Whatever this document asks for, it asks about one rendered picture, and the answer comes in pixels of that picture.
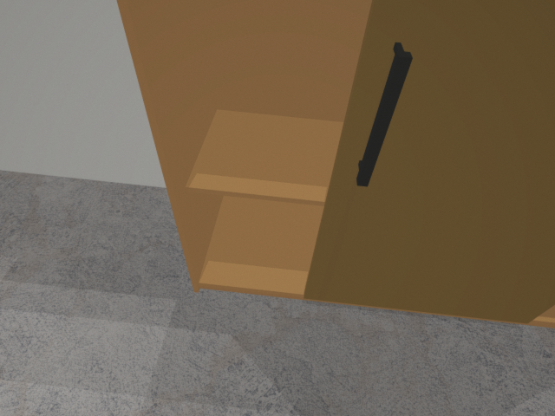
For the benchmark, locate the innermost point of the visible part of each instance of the handle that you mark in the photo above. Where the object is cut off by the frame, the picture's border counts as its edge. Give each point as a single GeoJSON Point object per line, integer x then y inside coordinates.
{"type": "Point", "coordinates": [390, 96]}

